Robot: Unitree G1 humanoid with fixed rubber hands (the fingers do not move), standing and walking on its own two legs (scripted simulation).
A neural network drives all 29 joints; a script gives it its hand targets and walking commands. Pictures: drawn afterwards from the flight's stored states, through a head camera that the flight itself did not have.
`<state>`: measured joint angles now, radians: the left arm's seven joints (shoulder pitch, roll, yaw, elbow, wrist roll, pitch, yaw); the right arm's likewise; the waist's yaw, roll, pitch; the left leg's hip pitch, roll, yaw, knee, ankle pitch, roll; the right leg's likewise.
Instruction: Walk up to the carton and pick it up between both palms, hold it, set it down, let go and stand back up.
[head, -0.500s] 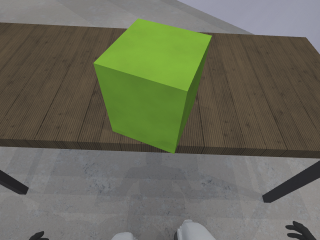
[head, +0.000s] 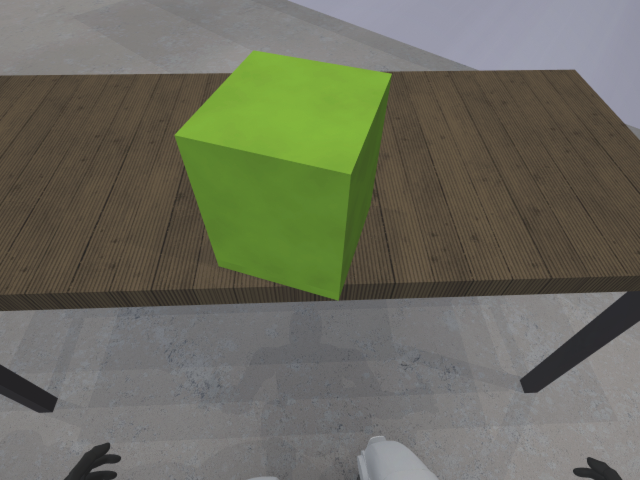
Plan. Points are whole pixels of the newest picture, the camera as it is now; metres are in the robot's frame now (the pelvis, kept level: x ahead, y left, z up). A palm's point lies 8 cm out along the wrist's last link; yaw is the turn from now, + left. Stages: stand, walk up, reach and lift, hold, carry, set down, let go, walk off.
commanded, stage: walk up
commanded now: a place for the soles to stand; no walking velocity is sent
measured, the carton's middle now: (297, 179) +0.50 +0.06 +0.09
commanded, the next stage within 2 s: none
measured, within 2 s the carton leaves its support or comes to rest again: neither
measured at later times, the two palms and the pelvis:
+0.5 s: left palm (90, 464) +0.16 +0.32 -0.10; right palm out of the picture +0.12 -0.33 -0.07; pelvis +0.04 +0.00 +0.00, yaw -3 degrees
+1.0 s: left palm (104, 456) +0.16 +0.30 -0.09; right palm out of the picture +0.12 -0.35 -0.07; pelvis +0.04 -0.02 +0.00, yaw -3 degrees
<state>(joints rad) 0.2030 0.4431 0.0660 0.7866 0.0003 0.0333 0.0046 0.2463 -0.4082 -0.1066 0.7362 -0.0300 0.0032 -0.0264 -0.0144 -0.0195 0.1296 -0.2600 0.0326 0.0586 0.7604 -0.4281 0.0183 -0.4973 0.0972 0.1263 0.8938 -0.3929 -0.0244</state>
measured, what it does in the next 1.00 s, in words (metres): steps on the spot: right foot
